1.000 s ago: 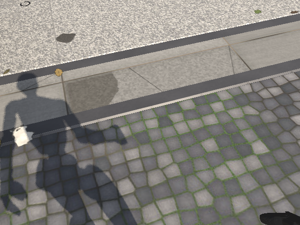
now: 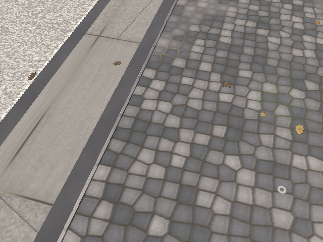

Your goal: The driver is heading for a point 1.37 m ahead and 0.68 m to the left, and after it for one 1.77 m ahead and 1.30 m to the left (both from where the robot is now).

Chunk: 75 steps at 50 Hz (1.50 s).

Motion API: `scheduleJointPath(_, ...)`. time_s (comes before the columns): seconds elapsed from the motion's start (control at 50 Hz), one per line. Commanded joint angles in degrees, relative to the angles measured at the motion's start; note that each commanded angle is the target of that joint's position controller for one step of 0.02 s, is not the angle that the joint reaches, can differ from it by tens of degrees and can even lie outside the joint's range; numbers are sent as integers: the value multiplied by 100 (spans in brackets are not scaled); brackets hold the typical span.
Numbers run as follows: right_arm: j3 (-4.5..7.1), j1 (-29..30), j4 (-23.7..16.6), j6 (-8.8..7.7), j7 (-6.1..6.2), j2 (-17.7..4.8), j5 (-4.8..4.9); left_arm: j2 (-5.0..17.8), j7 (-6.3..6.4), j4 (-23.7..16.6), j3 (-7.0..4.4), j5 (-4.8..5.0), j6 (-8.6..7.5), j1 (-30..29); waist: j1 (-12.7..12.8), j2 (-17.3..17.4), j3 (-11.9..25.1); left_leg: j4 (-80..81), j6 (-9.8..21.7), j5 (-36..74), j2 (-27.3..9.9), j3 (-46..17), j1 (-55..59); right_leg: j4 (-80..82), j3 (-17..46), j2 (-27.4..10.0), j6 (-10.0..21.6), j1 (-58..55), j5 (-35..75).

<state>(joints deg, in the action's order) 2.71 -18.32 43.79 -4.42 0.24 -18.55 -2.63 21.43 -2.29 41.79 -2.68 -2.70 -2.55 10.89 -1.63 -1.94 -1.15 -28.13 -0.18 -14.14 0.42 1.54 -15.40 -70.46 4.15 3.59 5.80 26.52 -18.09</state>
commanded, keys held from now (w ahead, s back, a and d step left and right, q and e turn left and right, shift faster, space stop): w+q+shift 1.00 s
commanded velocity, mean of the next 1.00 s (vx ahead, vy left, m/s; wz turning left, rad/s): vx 1.00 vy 0.00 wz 0.73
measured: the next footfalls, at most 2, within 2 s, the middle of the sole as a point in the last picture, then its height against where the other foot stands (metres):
right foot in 0.24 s outside the picture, level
left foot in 0.66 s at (123, 182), level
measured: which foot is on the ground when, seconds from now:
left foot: down 0.00-0.24, up 0.26-0.64, down 0.66-1.00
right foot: up 0.00-0.22, down 0.24-0.66, up 0.68-1.00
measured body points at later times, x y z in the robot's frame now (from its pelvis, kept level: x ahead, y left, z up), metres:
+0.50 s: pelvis +0.45 +0.01 +0.00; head +0.47 +0.02 +0.45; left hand +0.33 +0.29 -0.12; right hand +0.72 -0.19 -0.09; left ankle +0.54 +0.15 -0.66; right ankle +0.35 -0.12 -0.73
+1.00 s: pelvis +0.88 +0.21 -0.01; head +0.91 +0.23 +0.44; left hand +0.92 +0.55 -0.05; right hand +1.07 -0.02 -0.13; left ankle +0.72 +0.16 -0.73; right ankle +1.16 +0.22 -0.69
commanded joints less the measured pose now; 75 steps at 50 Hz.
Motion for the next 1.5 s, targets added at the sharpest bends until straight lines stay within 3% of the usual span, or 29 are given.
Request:
scheduleJointPath(0.02, 54, -585, 159, -164, -74, -381, 159, -112, -102, -728, 180, -149, -41, -365, 200, 740, -204, 1760, 1154, -464, -1311, -2327, 915, 649, 230, -602, -190, 1696, -43)
scheduleJointPath(0.1, 202, -299, 100, -187, -118, -775, 178, -143, -274, -1120, 388, 0, -158, -1290, 232, 601, -455, 2494, 1067, 473, -855, -1410, -630, 2957, -458, -586, -482, -117, 1226)
scheduleJointPath(0.16, 284, -515, 194, -192, -200, -1078, 259, 133, -177, -995, 278, 68, -156, -1144, 298, 563, -290, 2259, 994, 1900, -1079, -1381, -292, 3384, -558, -394, -415, -1110, 1491)
scheduleJointPath(0.22, 288, -650, 302, -170, -192, -1132, 283, 558, 130, -407, -5, -93, -219, 806, 1258, 286, 1008, -1170, 703, 3196, -479, -935, -629, 3684, -399, -442, -231, -3707, 706)
scheduleJointPath(0.24, 142, -596, 139, -190, -160, -483, 237, 1036, 265, -313, -162, -223, -256, 1879, 1537, -645, 1795, -3312, 639, 409, -70, -711, -1535, 4054, 1314, -1997, -127, -4756, -1519)
scheduleJointPath(0.26, 44, -1008, -147, -139, -133, -17, 457, 1327, 309, -394, -211, -229, -188, 1742, 1046, -1548, 2302, -4828, 628, -1286, 282, -696, -2599, 5466, 4105, -3157, 212, -4894, -3180)
scheduleJointPath(0.28, 82, -682, -132, -40, -106, -337, 338, 960, 329, -409, -203, -96, -142, 1131, 833, -985, 1438, -5190, 651, -717, -58, -639, -3194, 5829, 4111, -2943, 367, -4182, -3482)
scheduleJointPath(0.32, 100, -129, -79, 89, -194, -332, 218, 189, 280, -345, -47, -26, -223, 577, 556, -218, 252, -4727, 570, -135, -490, -570, -3102, 5706, 2157, -2361, 271, -2920, -1328)
scheduleJointPath(0.44, -3, 843, -549, 428, -446, 90, 77, -254, 217, 217, 33, 178, -502, 822, 91, -293, -395, -4066, 436, 600, -801, -335, -3283, 6191, -434, -1851, -39, -2305, 2054)
scheduleJointPath(0.56, -138, 1797, -903, 373, -643, -27, 124, 314, 327, 434, -73, 153, -522, 1017, -12, 23, -481, -1536, 878, 1759, 13, 944, -1463, 6073, -1984, -1445, -385, -2357, 5729)
scheduleJointPath(0.62, 70, -71, -381, 364, -499, -571, 133, 891, 446, 283, -230, 76, -246, 786, -1082, -397, 664, -1479, 1235, 886, 555, 869, 584, 3318, -1853, -1767, -413, -2640, 8088)
scheduleJointPath(0.64, 239, -1298, 23, 355, -378, -849, 122, 896, 425, 178, -236, 31, -162, 590, -1553, -233, 1200, -1183, 1427, 591, 617, 489, 2083, 1530, -1731, -1731, -356, -1918, 7241)
scheduleJointPath(0.66, 457, -1244, 82, 451, -214, -1183, 298, 577, 320, 194, -207, 33, -169, 483, -1398, 816, 1039, -749, 1577, 141, 290, -292, 3008, -875, -1699, -650, -532, -479, 2048)
scheduleJointPath(0.68, 543, -475, -236, 532, -188, -1962, 52, -43, 247, -395, 13, 29, -282, 1304, -171, 1863, 1472, -401, 2608, 816, -1212, -3353, 4196, -2914, -1050, -129, -856, 1796, -1194)
scheduleJointPath(0.7, 597, -686, -454, 574, -128, -1887, 102, 316, 272, -679, 23, 55, -427, 658, -733, 885, 2164, 822, 2996, -888, -1569, -4757, 4424, -2972, 51, -195, -771, 2486, -749)
scheduleJointPath(0.76, 405, -148, -219, 357, -5, -1152, 159, 252, 282, -669, 119, -85, -406, 218, 109, -281, 15, 1484, 2216, -341, -1007, -3648, 1368, -1007, 114, -955, -747, 1788, -315)
scheduleJointPath(0.82, 279, 62, -243, 125, -42, -875, 210, 104, 252, -705, 168, -180, -52, 248, 479, -254, -306, 1681, 2128, 363, -378, -2657, -341, 272, -59, -1183, -1002, 841, -503)
scheduleJointPath(0.9, 361, -8, -247, 24, -105, -947, 231, -238, 118, -1222, 320, 28, -67, -1040, 87, 119, -490, 1858, 1710, 962, 163, -2168, -984, 2545, -362, -976, -1017, 37, 1727)
scheduleJointPath(0.98, 453, -292, -177, 33, -114, -1082, 277, 16, 132, -1275, 248, 149, -123, -1235, -170, 397, -137, 1357, 1345, 2157, -90, -2482, 94, 3716, -259, -638, -837, -593, 2274)
scheduleJointPath(1.04, 522, -36, -201, 53, -95, -1435, 195, 583, 298, -836, -24, 151, -175, 445, 783, 242, 884, -882, 952, 3817, 65, -2391, 529, 3949, -342, -276, -689, -2480, 904)
scheduleJointPath(1.06, 442, 208, -278, -16, -115, -1170, 167, 884, 424, -578, -169, 80, -201, 1706, 1407, 98, 1463, -2525, 825, 3247, 314, -2120, -292, 3754, 31, -791, -567, -3925, 80)
scheduleJointPath(1.08, 175, 177, -524, -76, -75, -125, 214, 1277, 515, -444, -268, -143, -230, 2457, 1375, -1381, 1961, -4471, 792, -1297, 870, -1537, -1805, 4375, 2093, -2452, -414, -5158, -2222)
scheduleJointPath(1.1, 53, -393, -818, -39, -79, -131, 394, 1467, 446, -565, -340, -134, -190, 1616, 586, -2561, 2304, -5364, 759, -1491, 811, -1085, -2853, 5742, 5157, -3220, 41, -5019, -3227)
scheduleJointPath(1.12, 99, 75, -579, 98, -47, -566, 205, 752, 415, -747, -239, -82, -144, 817, 585, -1098, 1259, -5489, 751, -737, 259, -917, -3117, 5788, 4320, -2857, 94, -4075, -3666)
scheduleJointPath(1.16, 120, 572, -601, 216, -231, -613, 54, 239, 353, -547, -112, -54, -120, 655, 510, -92, 418, -4926, 631, -205, -151, -698, -2800, 5639, 2294, -2266, -41, -2852, -1625)
scheduleJointPath(1.24, -76, 886, -901, 377, -452, -82, 1, -34, 207, 97, -17, 107, -378, 1134, 203, -372, -99, -4401, 534, 32, -306, -882, -2824, 5985, 838, -1877, -56, -2098, 164)
scheduleJointPath(1.42, -291, 2494, -1337, 220, -565, -177, 20, 504, 176, 707, -66, 143, -434, 1721, 268, -94, -691, -992, 842, 1179, 162, 458, -1476, 6800, -1284, -1684, 36, -2384, 4480)
scheduleJointPath(1.46, -199, 1801, -1127, 201, -434, -393, -61, 821, 268, 864, -95, 159, -331, 1862, -210, -480, 9, -881, 1031, 505, 538, 593, -407, 5361, -1359, -1838, 10, -2933, 7240)
scheduleJointPath(1.5, 46, -508, -412, 171, -215, -832, -112, 884, 313, 810, -88, 219, -221, 1541, -1390, -513, 1149, -397, 1243, 288, 177, -104, 2404, 2284, -1173, -1634, -40, -1736, 6497)
Velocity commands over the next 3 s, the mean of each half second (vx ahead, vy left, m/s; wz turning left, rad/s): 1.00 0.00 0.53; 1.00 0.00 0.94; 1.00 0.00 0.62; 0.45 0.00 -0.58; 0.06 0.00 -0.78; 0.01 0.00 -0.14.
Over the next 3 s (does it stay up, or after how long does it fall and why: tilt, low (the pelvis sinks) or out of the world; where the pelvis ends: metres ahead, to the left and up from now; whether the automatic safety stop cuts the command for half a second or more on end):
stays up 1.38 0.97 0.00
